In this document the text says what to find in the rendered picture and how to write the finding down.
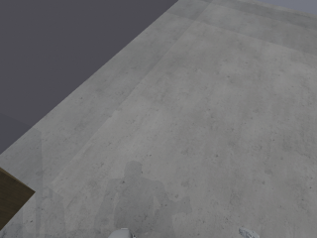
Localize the robot right hand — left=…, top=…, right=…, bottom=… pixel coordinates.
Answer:
left=239, top=227, right=260, bottom=238

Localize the cupboard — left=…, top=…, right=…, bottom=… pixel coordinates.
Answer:
left=0, top=168, right=35, bottom=231

